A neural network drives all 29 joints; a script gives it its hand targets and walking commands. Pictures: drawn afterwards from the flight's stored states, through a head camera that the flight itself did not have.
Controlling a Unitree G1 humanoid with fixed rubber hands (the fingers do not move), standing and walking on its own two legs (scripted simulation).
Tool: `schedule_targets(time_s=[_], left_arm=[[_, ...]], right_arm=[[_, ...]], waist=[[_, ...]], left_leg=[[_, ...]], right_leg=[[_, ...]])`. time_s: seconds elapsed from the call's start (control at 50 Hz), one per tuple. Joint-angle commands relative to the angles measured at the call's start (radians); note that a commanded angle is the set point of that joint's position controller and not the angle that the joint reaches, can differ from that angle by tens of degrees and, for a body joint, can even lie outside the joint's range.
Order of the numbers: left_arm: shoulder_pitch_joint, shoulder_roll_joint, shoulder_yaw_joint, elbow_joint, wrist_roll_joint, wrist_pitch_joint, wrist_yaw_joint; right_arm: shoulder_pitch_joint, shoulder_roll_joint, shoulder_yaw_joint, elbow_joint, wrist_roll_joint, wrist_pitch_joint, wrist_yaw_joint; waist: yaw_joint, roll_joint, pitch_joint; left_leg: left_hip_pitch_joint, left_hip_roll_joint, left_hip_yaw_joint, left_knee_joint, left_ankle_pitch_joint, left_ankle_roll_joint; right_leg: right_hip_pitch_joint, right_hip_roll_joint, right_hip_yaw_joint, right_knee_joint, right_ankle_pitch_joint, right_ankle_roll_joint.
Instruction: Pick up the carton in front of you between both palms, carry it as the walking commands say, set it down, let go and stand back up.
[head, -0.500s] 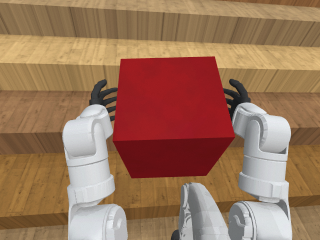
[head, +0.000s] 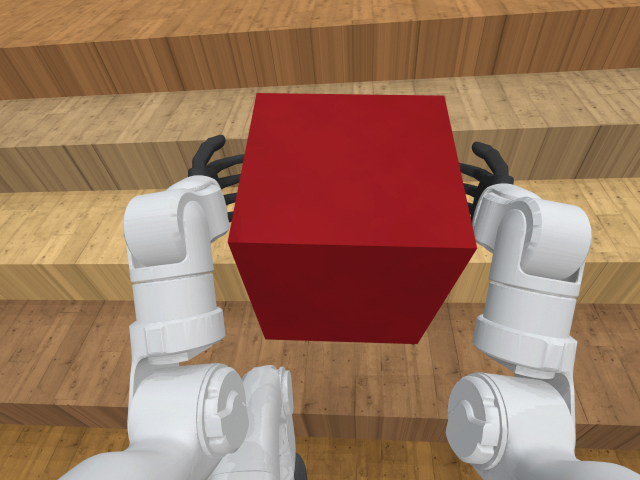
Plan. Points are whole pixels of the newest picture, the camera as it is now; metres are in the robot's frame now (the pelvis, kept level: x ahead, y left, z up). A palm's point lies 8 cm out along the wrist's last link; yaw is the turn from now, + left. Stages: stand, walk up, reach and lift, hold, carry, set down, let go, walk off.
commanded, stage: carry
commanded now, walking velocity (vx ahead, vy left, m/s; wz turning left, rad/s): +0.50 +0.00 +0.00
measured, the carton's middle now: (344, 231) +0.39 +0.01 +0.13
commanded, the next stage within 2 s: none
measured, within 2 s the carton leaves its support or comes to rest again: neither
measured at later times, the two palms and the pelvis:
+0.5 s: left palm out of the picture +0.67 +0.16 +0.35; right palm out of the picture +0.65 -0.14 +0.37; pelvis +0.30 +0.02 +0.17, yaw -2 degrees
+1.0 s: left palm out of the picture +0.96 +0.14 +0.55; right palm out of the picture +0.96 -0.16 +0.52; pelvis +0.60 +0.00 +0.34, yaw -1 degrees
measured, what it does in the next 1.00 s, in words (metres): climbs: left foot 0.17 m higher, then right foot 0.17 m higher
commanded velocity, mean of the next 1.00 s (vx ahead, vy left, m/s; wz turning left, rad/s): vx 0.50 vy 0.00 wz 0.00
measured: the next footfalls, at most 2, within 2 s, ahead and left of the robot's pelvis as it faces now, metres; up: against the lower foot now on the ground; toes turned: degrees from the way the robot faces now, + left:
left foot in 0.06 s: +0.25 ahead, +0.13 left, +0.17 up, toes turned +5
right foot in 0.60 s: +0.57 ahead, -0.10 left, +0.34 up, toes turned -6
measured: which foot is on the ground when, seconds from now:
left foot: up 0.00-0.04, down 0.06-0.60, up 0.62-1.00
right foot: down 0.00-0.10, up 0.12-0.58, down 0.60-1.00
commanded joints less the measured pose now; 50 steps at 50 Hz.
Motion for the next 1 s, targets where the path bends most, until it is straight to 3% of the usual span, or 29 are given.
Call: schedule_targets(time_s=[0.0,0.02,0.04,0.06,0.08,0.1,0.12,0.16,0.2,0.28,0.3,0.36,0.42,0.44,0.46,0.48,0.5,0.54,0.56,0.58,0.6,0.62,0.66,0.72,0.78,0.82,0.9,0.94,0.98], left_arm=[[-0.572,-0.738,-0.443,-0.027,-0.189,0.048,-0.092],[-0.558,-0.732,-0.431,-0.027,-0.161,0.052,-0.092],[-0.546,-0.737,-0.430,-0.029,-0.133,0.054,-0.091],[-0.561,-0.745,-0.414,-0.030,-0.108,0.053,-0.091],[-0.520,-0.735,-0.402,-0.016,-0.081,0.043,-0.087],[-0.428,-0.746,-0.379,-0.007,-0.029,0.032,-0.086],[-0.442,-0.724,-0.364,-0.004,0.002,0.015,-0.079],[-0.526,-0.790,-0.388,-0.078,0.007,-0.010,-0.083],[-0.583,-0.786,-0.444,-0.131,0.000,-0.036,-0.084],[-0.463,-0.767,-0.533,-0.148,-0.023,-0.047,-0.074],[-0.439,-0.767,-0.551,-0.136,-0.031,-0.038,-0.072],[-0.440,-0.740,-0.582,-0.121,-0.082,-0.004,-0.068],[-0.467,-0.686,-0.557,-0.102,-0.086,0.021,-0.042],[-0.492,-0.684,-0.549,-0.102,-0.097,0.029,-0.031],[-0.522,-0.699,-0.557,-0.101,-0.100,0.040,-0.021],[-0.567,-0.721,-0.578,-0.096,-0.120,0.044,-0.014],[-0.590,-0.740,-0.586,-0.081,-0.136,0.046,-0.010],[-0.592,-0.803,-0.597,-0.074,-0.172,0.038,-0.011],[-0.621,-0.840,-0.612,-0.093,-0.193,0.027,-0.019],[-0.658,-0.882,-0.635,-0.113,-0.220,0.017,-0.036],[-0.682,-0.902,-0.659,-0.099,-0.247,0.004,-0.047],[-0.691,-0.951,-0.696,-0.095,-0.298,-0.007,-0.062],[-0.820,-1.023,-0.747,-0.159,-0.382,-0.039,-0.101],[-0.841,-1.076,-0.761,-0.156,-0.422,-0.065,-0.141],[-0.739,-1.011,-0.712,-0.126,-0.376,-0.062,-0.136],[-0.644,-0.937,-0.664,-0.106,-0.329,-0.043,-0.121],[-0.551,-0.800,-0.557,-0.033,-0.225,0.004,-0.100],[-0.568,-0.762,-0.521,-0.049,-0.211,0.019,-0.101],[-0.581,-0.724,-0.475,-0.052,-0.195,0.031,-0.095]], right_arm=[[-0.695,0.750,0.587,0.041,0.232,0.001,-0.012],[-0.695,0.789,0.608,0.038,0.256,-0.004,-0.013],[-0.702,0.818,0.622,0.022,0.274,-0.011,-0.010],[-0.750,0.854,0.650,-0.004,0.300,-0.024,-0.002],[-0.760,0.902,0.684,-0.004,0.343,-0.037,0.018],[-0.748,0.920,0.711,-0.019,0.373,-0.059,0.033],[-0.799,0.957,0.720,-0.052,0.417,-0.072,0.049],[-0.915,1.029,0.779,-0.144,0.480,-0.108,0.083],[-0.920,1.060,0.803,-0.159,0.505,-0.127,0.108],[-0.754,0.979,0.778,-0.138,0.452,-0.124,0.099],[-0.713,0.933,0.758,-0.124,0.433,-0.115,0.093],[-0.594,0.812,0.683,-0.068,0.359,-0.080,0.073],[-0.577,0.722,0.621,-0.044,0.324,-0.050,0.067],[-0.572,0.694,0.602,-0.029,0.320,-0.043,0.066],[-0.598,0.667,0.574,-0.025,0.310,-0.038,0.064],[-0.613,0.657,0.542,-0.021,0.293,-0.031,0.059],[-0.564,0.647,0.507,-0.001,0.275,-0.023,0.056],[-0.588,0.651,0.482,0.004,0.236,-0.014,0.053],[-0.578,0.667,0.469,0.019,0.218,-0.018,0.053],[-0.565,0.652,0.446,0.019,0.185,-0.027,0.051],[-0.498,0.661,0.428,0.034,0.141,-0.039,0.048],[-0.475,0.638,0.402,0.067,0.091,-0.046,0.042],[-0.528,0.684,0.404,0.041,0.074,-0.065,0.040],[-0.608,0.728,0.457,-0.005,0.075,-0.092,0.044],[-0.573,0.724,0.522,-0.017,0.098,-0.093,0.041],[-0.538,0.716,0.549,-0.003,0.123,-0.078,0.037],[-0.565,0.705,0.561,0.031,0.162,-0.028,0.027],[-0.603,0.698,0.562,0.034,0.177,-0.019,0.014],[-0.666,0.723,0.581,0.032,0.201,-0.009,-0.003]], waist=[[-0.103,-0.319,-0.318],[-0.200,-0.391,-0.452],[-0.286,-0.380,-0.545],[-0.310,-0.224,-0.612],[-0.257,-0.160,-0.575],[-0.198,0.272,-0.662],[-0.173,0.196,-0.817],[-0.155,0.095,-0.632],[-0.124,0.063,-0.478],[-0.134,-0.050,-0.409],[-0.183,0.012,-0.407],[-0.234,0.063,-0.341],[-0.131,0.041,-0.190],[-0.110,0.049,-0.146],[-0.099,0.174,-0.129],[-0.067,0.195,-0.156],[-0.030,0.297,-0.271],[0.132,0.393,-0.484],[0.178,0.328,-0.539],[0.164,0.227,-0.561],[0.074,-0.199,-0.637],[0.047,-0.212,-0.716],[0.020,-0.047,-0.562],[0.005,-0.009,-0.419],[0.014,0.001,-0.382],[0.051,-0.086,-0.379],[0.068,-0.033,-0.258],[-0.002,-0.054,-0.165],[-0.034,-0.171,-0.119]], left_leg=[[0.741,-0.117,0.201,-0.445,0.246,0.014],[0.845,-0.172,0.238,-0.484,0.260,0.031],[0.931,-0.216,0.263,-0.627,0.215,0.023],[1.064,-0.260,0.195,-0.936,0.252,0.012],[1.193,-0.159,-0.126,-1.169,0.390,0.030],[1.406,0.154,-0.771,-1.291,1.115,0.234],[1.479,0.185,-0.816,-1.236,1.030,0.277],[1.375,0.134,-0.732,-1.237,0.390,0.199],[1.297,0.121,-0.593,-1.282,0.148,0.130],[1.383,0.162,-0.477,-1.348,0.316,0.124],[1.467,0.189,-0.460,-1.398,0.466,0.184],[1.728,0.253,-0.492,-1.397,0.445,0.189],[1.436,0.123,-0.263,-1.539,0.109,0.049],[1.232,0.080,-0.168,-1.655,0.142,0.053],[1.037,0.065,-0.102,-1.826,0.327,0.075],[0.898,0.006,0.050,-1.810,0.703,0.067],[0.943,0.016,0.106,-1.688,1.304,0.085],[1.223,0.071,0.146,-1.320,1.978,0.044],[1.300,0.059,0.165,-1.056,1.950,0.014],[1.270,0.041,0.080,-0.799,1.568,-0.007],[0.853,-0.165,-0.043,-0.342,0.539,-0.119],[0.741,-0.246,-0.265,0.070,0.312,-0.099],[0.527,-0.188,-0.263,0.164,0.294,-0.038],[0.404,-0.108,-0.208,0.095,0.274,0.008],[0.308,-0.079,-0.148,-0.081,0.160,0.000],[0.096,-0.103,-0.051,0.227,0.089,0.014],[-0.404,-0.040,-0.093,0.528,-0.127,0.031],[-0.224,-0.012,0.010,0.246,0.000,0.008],[0.245,-0.023,0.111,-0.163,0.037,-0.018]], right_leg=[[-0.268,-0.027,-0.109,-0.137,1.132,-0.179],[-0.128,-0.063,-0.141,0.067,1.545,-0.164],[-0.011,-0.088,-0.168,0.306,1.706,-0.140],[0.043,-0.013,-0.169,0.640,1.582,-0.077],[-0.160,0.016,-0.031,0.875,0.876,-0.030],[-0.503,0.239,0.082,1.430,0.118,0.054],[-0.556,0.228,0.304,1.716,0.085,0.011],[-0.773,0.149,0.251,1.731,0.069,-0.046],[-0.865,0.089,0.230,1.667,0.062,-0.073],[-0.999,0.039,0.122,1.465,-0.044,-0.078],[-1.115,0.078,0.018,1.661,-0.100,-0.087],[-1.610,0.047,0.110,2.063,-0.386,-0.116],[-1.478,-0.002,-0.009,1.744,-0.238,-0.083],[-1.290,0.007,-0.093,1.556,-0.184,-0.062],[-1.004,-0.004,-0.126,1.350,-0.179,-0.073],[-0.712,0.042,-0.198,1.163,-0.108,-0.081],[-0.533,0.112,-0.245,1.132,0.022,-0.106],[-0.368,0.197,-0.277,0.987,0.020,-0.130],[-0.270,0.247,-0.262,0.726,-0.017,-0.118],[-0.163,0.217,-0.068,0.453,-0.033,-0.100],[0.096,-0.108,0.655,0.247,0.432,-0.283],[0.093,-0.171,0.903,0.157,0.362,-0.395],[0.038,-0.133,0.749,0.218,0.003,-0.308],[-0.021,-0.125,0.535,0.217,-0.132,-0.213],[0.054,-0.161,0.440,0.167,0.027,-0.216],[0.187,-0.217,0.441,0.111,0.296,-0.288],[0.375,-0.243,0.398,0.054,0.026,-0.229],[0.104,-0.124,0.250,-0.030,-0.160,-0.148],[-0.249,-0.046,0.085,-0.286,0.179,-0.177]])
